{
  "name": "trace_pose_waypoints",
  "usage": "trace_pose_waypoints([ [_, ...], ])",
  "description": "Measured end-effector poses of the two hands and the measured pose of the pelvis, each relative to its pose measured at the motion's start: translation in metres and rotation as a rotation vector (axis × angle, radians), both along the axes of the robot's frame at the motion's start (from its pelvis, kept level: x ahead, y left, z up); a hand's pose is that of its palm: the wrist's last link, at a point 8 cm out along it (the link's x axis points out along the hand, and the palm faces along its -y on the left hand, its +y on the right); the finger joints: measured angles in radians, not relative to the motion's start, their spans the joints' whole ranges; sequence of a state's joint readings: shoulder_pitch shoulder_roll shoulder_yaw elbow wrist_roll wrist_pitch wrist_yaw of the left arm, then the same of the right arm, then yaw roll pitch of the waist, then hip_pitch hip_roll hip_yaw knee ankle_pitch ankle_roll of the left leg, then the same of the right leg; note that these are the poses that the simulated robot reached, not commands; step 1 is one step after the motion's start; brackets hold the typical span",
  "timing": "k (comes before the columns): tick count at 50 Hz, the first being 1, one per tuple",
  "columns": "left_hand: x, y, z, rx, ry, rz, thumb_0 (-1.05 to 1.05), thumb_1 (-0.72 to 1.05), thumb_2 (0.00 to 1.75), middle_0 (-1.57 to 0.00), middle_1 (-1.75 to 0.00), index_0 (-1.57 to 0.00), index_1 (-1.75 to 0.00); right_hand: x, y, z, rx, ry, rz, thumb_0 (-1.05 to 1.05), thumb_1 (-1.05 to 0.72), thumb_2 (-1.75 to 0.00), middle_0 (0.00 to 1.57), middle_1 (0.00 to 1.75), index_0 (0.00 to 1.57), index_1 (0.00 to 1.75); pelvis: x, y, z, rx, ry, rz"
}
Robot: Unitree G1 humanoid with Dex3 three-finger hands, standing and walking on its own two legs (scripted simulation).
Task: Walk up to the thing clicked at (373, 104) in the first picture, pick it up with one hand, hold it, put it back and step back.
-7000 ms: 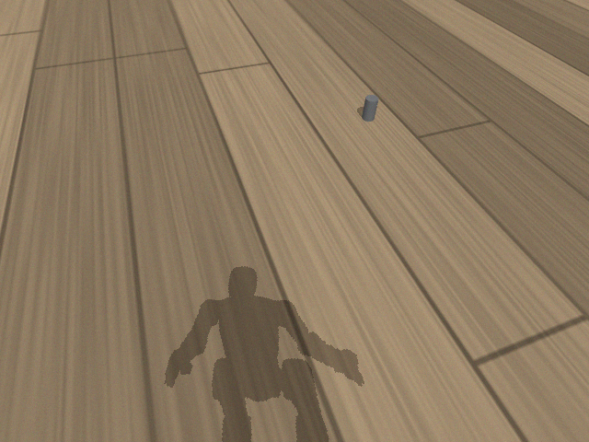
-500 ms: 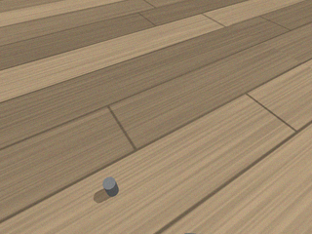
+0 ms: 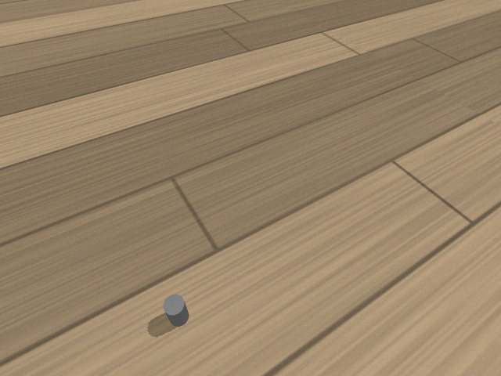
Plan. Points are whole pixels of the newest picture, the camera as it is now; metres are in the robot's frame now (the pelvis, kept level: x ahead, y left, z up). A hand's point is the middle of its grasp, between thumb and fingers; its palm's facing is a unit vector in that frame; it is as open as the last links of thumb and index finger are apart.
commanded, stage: walk up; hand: left
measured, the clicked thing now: (176, 310) +0.46 +0.26 -0.71
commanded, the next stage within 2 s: stand in 0.78 s
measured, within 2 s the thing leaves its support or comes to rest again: neither
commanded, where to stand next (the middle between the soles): +0.03 -0.03 m, yaw +0 degrees
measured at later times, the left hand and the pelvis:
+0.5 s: hand out of the picture +0.10 +0.26 -0.15, palm faces -0.01 -0.93 -0.36, open 7.4 cm; pelvis +0.01 +0.00 +0.00, yaw +0 degrees
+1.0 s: hand out of the picture +0.08 +0.24 -0.15, palm faces -0.02 -0.94 -0.35, open 7.4 cm; pelvis +0.00 -0.01 +0.01, yaw +0 degrees
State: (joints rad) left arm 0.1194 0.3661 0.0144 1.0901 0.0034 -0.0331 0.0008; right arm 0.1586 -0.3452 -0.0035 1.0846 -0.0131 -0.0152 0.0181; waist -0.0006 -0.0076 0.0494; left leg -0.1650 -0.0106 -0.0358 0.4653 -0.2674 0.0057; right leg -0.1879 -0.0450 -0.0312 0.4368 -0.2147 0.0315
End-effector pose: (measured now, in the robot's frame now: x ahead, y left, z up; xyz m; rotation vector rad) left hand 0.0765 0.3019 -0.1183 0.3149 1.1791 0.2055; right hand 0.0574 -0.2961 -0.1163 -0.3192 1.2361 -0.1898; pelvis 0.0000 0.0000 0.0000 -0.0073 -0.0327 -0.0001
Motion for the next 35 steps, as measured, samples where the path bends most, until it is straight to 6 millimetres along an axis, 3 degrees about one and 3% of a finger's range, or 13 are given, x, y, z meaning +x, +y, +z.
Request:
trace_pose_waypoints([
  [9,0.023,0.003,0.007,0.013,-0.02,-0.018,0.0,0.9,0.9,-0.2,-0.3,-0.2,-0.3,0.028,0.002,0.003,0.002,-0.053,-0.012,0.0,-0.91,-0.9,0.2,0.3,0.21,0.3,0.007,0.004,0.002,0.002,-0.006,-0.001],
  [16,0.027,0.002,0.011,0.016,-0.027,-0.013,0.0,0.9,0.9,-0.2,-0.3,-0.2,-0.3,0.04,0.003,0.004,0.008,-0.074,-0.005,0.0,-0.91,-0.9,0.2,0.3,0.21,0.3,0.01,0.004,0.003,0.006,-0.011,0.0],
  [35,0.005,-0.006,0.008,0.012,0.03,0.008,0.0,0.9,0.9,-0.2,-0.3,-0.21,-0.3,0.022,-0.003,0.0,0.014,-0.018,-0.014,0.0,-0.91,-0.9,0.2,0.3,0.21,0.3,0.008,-0.003,0.005,0.009,-0.016,0.004],
])
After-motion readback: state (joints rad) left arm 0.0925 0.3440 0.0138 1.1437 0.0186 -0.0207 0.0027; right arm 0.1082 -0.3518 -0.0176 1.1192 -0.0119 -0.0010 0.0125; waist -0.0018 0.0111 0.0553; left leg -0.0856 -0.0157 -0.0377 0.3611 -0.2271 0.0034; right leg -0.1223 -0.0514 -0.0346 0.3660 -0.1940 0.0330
